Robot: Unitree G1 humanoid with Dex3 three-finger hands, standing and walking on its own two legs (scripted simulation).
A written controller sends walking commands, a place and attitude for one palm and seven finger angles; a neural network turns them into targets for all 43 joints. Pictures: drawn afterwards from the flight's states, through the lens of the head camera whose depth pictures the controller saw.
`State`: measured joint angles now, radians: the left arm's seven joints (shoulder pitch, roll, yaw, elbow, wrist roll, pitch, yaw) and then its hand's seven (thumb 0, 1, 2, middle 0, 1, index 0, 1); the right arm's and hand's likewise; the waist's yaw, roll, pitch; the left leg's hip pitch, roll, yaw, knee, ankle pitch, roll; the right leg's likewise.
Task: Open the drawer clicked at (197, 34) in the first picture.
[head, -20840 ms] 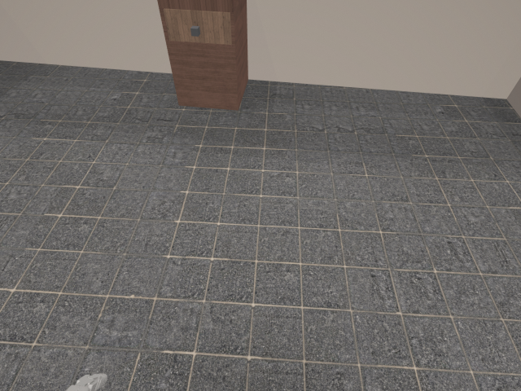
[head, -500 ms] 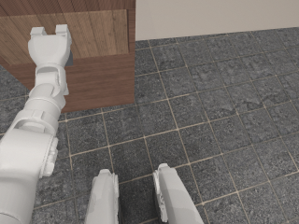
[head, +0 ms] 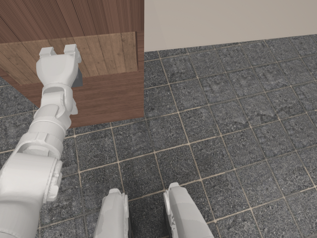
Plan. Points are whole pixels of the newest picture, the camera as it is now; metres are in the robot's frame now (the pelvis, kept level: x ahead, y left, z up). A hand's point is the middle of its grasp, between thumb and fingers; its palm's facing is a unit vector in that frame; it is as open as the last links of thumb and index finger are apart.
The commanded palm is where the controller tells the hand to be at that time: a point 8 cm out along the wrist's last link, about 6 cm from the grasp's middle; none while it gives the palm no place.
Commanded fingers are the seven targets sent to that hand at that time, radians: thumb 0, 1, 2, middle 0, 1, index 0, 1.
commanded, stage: lift the fingers back up to retry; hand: left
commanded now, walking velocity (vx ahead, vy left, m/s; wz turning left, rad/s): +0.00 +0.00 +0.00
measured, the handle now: (72, 71) +0.59 +0.20 -0.07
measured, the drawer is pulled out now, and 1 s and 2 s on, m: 0.00 0.00 0.00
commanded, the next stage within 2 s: re-aim the fingers above the handle in 0.40 s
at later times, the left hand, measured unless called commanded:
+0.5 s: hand (68, 75) +0.52 +0.18 +0.00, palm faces -0.05 -0.03 -1.00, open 13.8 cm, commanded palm +0.51 +0.18 +0.05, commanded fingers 0.00 -0.50 0.30 -0.30 -1.20 -0.30 -1.20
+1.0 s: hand (69, 73) +0.53 +0.18 +0.00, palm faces -0.04 -0.03 -1.00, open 13.8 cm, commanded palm +0.51 +0.18 +0.05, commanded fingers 0.00 -0.50 0.30 -0.30 -1.20 -0.30 -1.20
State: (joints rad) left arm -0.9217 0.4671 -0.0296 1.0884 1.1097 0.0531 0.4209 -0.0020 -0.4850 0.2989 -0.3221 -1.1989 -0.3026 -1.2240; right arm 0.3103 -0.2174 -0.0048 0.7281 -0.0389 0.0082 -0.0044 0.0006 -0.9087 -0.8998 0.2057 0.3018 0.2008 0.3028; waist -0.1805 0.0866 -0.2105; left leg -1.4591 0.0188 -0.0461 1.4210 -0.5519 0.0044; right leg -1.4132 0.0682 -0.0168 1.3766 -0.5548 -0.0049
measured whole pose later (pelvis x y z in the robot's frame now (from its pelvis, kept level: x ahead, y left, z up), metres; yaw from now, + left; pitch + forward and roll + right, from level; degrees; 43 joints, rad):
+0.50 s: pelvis +0.03 -0.01 +0.04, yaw +1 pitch +31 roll -2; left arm -0.85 0.39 -0.04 1.15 1.14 0.02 0.52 0.00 -0.49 0.30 -0.32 -1.20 -0.32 -1.20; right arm 0.30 -0.24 -0.04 0.74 -0.06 0.04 0.01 0.00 -0.91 -0.90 0.21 0.30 0.20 0.30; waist -0.17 0.07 -0.22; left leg -1.25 0.02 -0.04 1.24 -0.53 -0.01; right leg -1.21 0.06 -0.01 1.21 -0.54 -0.02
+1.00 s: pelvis +0.02 -0.01 +0.04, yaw +1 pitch +31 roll -2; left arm -0.91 0.40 -0.04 1.20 1.13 0.05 0.53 0.00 -0.49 0.30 -0.32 -1.20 -0.32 -1.20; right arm 0.29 -0.24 -0.03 0.75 -0.06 0.03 0.01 0.00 -0.91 -0.90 0.21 0.30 0.20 0.30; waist -0.19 0.07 -0.22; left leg -1.29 0.02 -0.05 1.27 -0.53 -0.01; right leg -1.24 0.06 -0.02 1.23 -0.53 -0.02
